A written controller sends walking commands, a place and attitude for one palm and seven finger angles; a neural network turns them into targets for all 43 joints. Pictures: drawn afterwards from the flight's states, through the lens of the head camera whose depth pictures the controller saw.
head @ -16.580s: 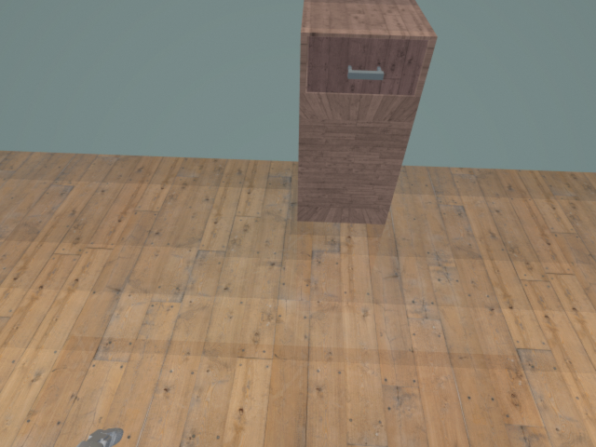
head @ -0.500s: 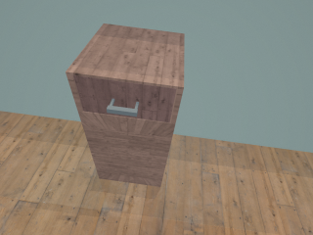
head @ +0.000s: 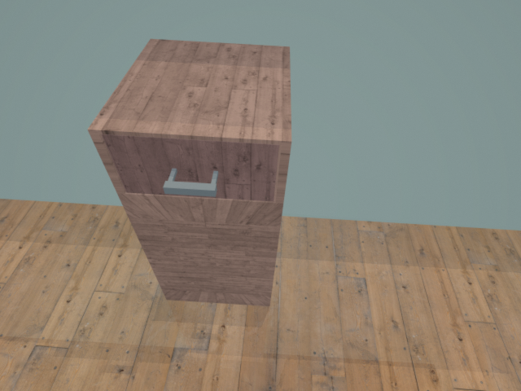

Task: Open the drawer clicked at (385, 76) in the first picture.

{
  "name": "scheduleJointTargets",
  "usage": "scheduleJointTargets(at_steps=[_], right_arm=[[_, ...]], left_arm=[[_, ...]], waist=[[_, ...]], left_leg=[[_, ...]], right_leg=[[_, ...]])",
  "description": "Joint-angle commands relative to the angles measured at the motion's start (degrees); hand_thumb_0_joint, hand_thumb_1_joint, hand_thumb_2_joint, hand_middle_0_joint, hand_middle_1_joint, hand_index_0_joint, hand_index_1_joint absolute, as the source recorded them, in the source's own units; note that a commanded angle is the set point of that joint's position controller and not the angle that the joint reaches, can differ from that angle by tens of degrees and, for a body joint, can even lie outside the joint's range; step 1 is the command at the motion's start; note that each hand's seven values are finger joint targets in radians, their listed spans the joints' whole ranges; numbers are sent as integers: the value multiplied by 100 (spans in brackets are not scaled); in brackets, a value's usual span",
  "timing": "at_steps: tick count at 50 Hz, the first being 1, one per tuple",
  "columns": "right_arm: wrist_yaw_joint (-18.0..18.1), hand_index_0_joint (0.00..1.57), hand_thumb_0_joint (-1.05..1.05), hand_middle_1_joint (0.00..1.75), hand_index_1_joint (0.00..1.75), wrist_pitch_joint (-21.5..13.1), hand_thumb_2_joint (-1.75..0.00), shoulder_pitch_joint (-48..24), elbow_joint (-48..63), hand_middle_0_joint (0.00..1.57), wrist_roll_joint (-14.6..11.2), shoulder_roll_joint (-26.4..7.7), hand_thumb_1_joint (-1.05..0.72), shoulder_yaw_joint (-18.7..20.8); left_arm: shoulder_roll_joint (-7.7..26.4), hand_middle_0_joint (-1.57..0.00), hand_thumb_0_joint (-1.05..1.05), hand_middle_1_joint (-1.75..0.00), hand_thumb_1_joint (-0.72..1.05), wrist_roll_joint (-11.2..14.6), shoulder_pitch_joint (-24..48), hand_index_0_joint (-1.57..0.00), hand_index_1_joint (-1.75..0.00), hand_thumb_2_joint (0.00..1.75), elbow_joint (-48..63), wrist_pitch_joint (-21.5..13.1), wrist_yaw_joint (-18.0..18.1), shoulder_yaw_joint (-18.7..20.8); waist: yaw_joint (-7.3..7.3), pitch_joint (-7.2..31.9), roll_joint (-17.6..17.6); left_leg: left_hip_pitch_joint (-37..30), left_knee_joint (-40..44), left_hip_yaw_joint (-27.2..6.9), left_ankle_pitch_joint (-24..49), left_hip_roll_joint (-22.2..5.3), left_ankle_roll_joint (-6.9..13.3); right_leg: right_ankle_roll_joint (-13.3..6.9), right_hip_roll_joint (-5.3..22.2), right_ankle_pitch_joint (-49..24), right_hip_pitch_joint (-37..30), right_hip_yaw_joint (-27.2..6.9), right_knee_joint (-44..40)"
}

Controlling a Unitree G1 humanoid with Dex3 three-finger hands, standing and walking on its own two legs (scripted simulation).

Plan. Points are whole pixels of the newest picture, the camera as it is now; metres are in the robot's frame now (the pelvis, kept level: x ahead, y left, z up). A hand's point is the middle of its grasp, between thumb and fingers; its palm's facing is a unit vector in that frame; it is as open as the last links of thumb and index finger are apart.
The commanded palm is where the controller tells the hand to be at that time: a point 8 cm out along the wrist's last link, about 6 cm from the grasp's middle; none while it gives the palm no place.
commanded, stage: come to a stop and stand still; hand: left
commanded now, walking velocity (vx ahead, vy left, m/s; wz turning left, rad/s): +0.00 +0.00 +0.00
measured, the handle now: (192, 181) +0.53 +0.18 -0.03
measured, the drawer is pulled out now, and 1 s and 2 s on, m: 0.00 0.00 0.00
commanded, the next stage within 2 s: look again from close up in 0.52 s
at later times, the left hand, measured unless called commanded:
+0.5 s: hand out of the picture -0.02 +0.16 -0.18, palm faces +0.05 -0.98 -0.17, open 7.4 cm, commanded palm none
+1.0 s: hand out of the picture -0.04 +0.15 -0.18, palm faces +0.08 -0.99 -0.12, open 7.4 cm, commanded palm none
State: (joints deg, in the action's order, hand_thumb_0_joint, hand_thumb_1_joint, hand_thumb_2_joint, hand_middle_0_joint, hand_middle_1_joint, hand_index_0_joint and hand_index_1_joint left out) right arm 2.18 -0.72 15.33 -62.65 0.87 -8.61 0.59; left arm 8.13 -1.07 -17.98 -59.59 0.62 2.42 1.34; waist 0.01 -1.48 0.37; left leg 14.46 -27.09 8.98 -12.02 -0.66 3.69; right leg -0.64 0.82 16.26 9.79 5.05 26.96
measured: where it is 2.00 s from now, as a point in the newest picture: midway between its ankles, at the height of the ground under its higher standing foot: outside the picture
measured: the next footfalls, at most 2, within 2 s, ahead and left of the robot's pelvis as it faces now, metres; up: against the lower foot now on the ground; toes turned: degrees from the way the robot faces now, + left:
none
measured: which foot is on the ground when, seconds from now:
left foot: down 0.00-1.00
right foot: down 0.00-1.00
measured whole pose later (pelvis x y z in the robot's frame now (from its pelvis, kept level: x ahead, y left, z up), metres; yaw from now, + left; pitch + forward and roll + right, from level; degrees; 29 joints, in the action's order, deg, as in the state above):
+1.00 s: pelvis -0.01 +0.01 +0.00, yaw +2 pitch -1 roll -1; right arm 0.9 -0.5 18.1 -63.4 0.9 -7.6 -0.9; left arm 6.3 -0.8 -21.1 -62.4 -0.4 2.4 -0.7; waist -0.3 -0.5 1.0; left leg 15.2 -25.7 7.5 -10.2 0.5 4.4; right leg -0.1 1.6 14.8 9.7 6.6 25.4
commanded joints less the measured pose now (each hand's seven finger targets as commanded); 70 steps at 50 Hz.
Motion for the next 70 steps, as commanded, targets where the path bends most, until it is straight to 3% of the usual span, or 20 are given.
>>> scheduleJointTargets(at_steps=[1, 2, 3, 5, 7, 8, 10, 15, 21, 34, 56, 62, 63, 64, 65, 66, 67, 68, 69, 70], right_arm=[[-109, 20, 0, 30, 30, 36, -90, -150, 764, 20, -46, -667, -90, 21], [-129, 20, 0, 30, 30, 47, -90, 205, 658, 20, 5, -423, -90, -14], [-143, 20, 0, 30, 30, 54, -90, 377, 633, 20, 41, -495, -90, -6], [-151, 20, 0, 30, 30, 61, -90, 484, 630, 20, 53, -564, -90, 4], [-146, 20, 0, 30, 30, 65, -90, 527, 669, 20, 73, -591, -90, -9], [-139, 20, 0, 30, 30, 71, -90, 479, 697, 20, 69, -625, -90, -7], [-131, 20, 0, 30, 30, 77, -90, 431, 728, 20, 70, -658, -90, -5], [-136, 20, 0, 30, 30, 63, -90, 548, 691, 20, 61, -621, -90, -23], [-143, 20, 0, 30, 30, 57, -90, 594, 588, 20, 48, -585, -90, -28], [-115, 20, 0, 30, 30, -33, -90, 591, 320, 20, 7, -483, -90, -39], [-80, 20, 0, 30, 30, -45, -90, 632, 49, 20, -5, -390, -90, -46], [-75, 20, 0, 30, 30, -71, -90, 661, 16, 20, -4, -368, -90, -51], [-110, 20, 0, 30, 30, -83, -90, 56, 451, 20, -26, -673, -90, -41], [95, 20, 0, 30, 30, -879, -90, 195, 2763, 20, -479, -1487, -90, -55], [296, 20, 0, 30, 30, -1548, -90, -366, 2204, 20, -482, -1199, -90, -182], [370, 20, 0, 30, 30, -1793, -90, -306, 1853, 20, -475, -1176, -90, -17], [332, 20, 0, 30, 30, -1778, -90, -164, 1743, 20, -632, -890, -90, -43], [308, 20, 0, 30, 30, -1827, -90, -161, 2267, 20, -604, -928, -90, -6], [342, 20, 0, 30, 30, -1983, -90, -201, 2365, 20, -608, -1033, -90, 71], [340, 20, 0, 30, 30, -2092, -90, -296, 2498, 20, -500, -1168, -90, 44]], left_arm=[[713, -20, 0, -30, 90, -42, -439, -20, -30, 90, 134, -165, 141, -66], [650, -20, 0, -30, 90, -13, -293, -20, -30, 90, 295, -205, 101, -71], [680, -20, 0, -30, 90, 10, -171, -20, -30, 90, 366, -212, 86, -81], [727, -20, 0, -30, 90, 23, -35, -20, -30, 90, 488, -177, 56, -47], [699, -20, 0, -30, 90, 19, -68, -20, -30, 90, 519, -141, 35, -44], [678, -20, 0, -30, 90, 18, -149, -20, -30, 90, 516, -127, 18, -49], [606, -20, 0, -30, 90, 15, -273, -20, -30, 90, 499, -107, -3, -57], [577, -20, 0, -30, 90, 20, -348, -20, -30, 90, 497, -119, -13, -70], [532, -20, 0, -30, 90, 10, -436, -20, -30, 90, 441, -127, -21, -72], [340, -20, 0, -30, 90, 11, -711, -20, -30, 90, 99, -195, -22, -105], [179, -20, 0, -30, 90, -3, -856, -20, -30, 90, -208, -177, 8, -121], [158, -20, 0, -30, 90, 6, -866, -20, -30, 90, -222, -193, 11, -118], [435, -20, 0, -30, 90, -85, -794, -20, -30, 90, -298, -238, 206, -210], [1641, -20, 0, -32, 88, -416, 3300, -20, -32, 89, 8707, -1120, 305, -776], [1611, -20, 0, -33, 85, -523, 1263, -20, -33, 88, 7201, -671, 781, -287], [1320, -21, 0, -34, 83, -286, 984, -21, -34, 87, 6947, -330, 1110, -238], [252, -21, 0, -36, 81, -522, -1193, -21, -36, 86, 5335, 352, 1143, -997], [62, -21, 0, -37, 78, -441, -185, -21, -37, 85, 6844, 339, 1164, -1341], [116, -21, 0, -39, 76, -942, -404, -21, -39, 84, 6918, 350, 1229, -1522], [224, -21, 0, -40, 74, -1405, -495, -21, -40, 83, 6993, 322, 1330, -1679]], waist=[[109, -430, 166], [163, -130, 345], [227, -21, 460], [243, -6, 227], [209, -205, -235], [146, -282, -285], [60, -408, -189], [47, -397, 113], [45, -403, 2], [12, -181, -95], [-15, -392, -41], [-16, -239, 42], [-121, -819, -331], [593, 2253, -1921], [-20, 2049, -2387], [94, 1456, -1774], [57, 761, -981], [109, 442, -843], [138, 539, -480], [177, 354, -249]], left_leg=[[63, -180, -745, 55, -667, -298], [-17, -127, -794, -416, -516, -213], [-37, -211, -774, -324, -464, -182], [-50, -185, -768, -324, -440, -168], [144, 92, -964, -494, -541, -101], [350, 226, -1072, -639, -588, -65], [614, 402, -1145, -942, -619, -40], [653, 482, -1142, -962, -564, -40], [554, 674, -1194, -1116, -606, -39], [298, 834, -1204, -668, -662, -27], [130, 1112, -1208, -520, -680, -20], [-12, 1064, -1168, -225, -669, -12], [352, 81, -918, 182, -639, -256], [-1685, 624, -1061, 233, -196, -189], [-1770, 1087, -1670, -475, -619, -542], [-1070, 1369, -1801, -1406, -609, -699], [-628, 1284, -1726, -1506, -515, -465], [-111, 1137, -1660, -1699, -403, -375], [-82, 778, -1526, -1693, -421, -260], [151, 518, -1511, -1650, -307, -207]], right_leg=[[-228, 870, -858, 710, -831, -841], [-330, 887, -21, 597, -934, -823], [-405, 817, 244, 665, -872, -812], [-453, 758, 456, 798, -803, -694], [-427, 592, 534, 888, -651, -484], [-388, 503, 534, 825, -603, -412], [-359, 455, 604, 741, -575, -374], [-322, 491, 642, 682, -636, -467], [-261, 491, 680, 727, -571, -558], [-211, 526, -90, 414, -481, -586], [-144, 552, -329, 282, -381, -686], [-139, 572, -492, 185, -397, -690], [-196, 698, -624, 716, -630, -765], [-244, -53, -560, 637, -321, 165], [-257, -19, 484, 1175, -106, 975], [-190, -133, 853, 1635, -23, 1338], [-146, -93, 825, 1920, -67, 1349], [-101, -25, 537, 1630, -69, 1167], [-98, -70, 441, 1722, -158, 871], [-138, -80, 447, 1824, -280, 624]])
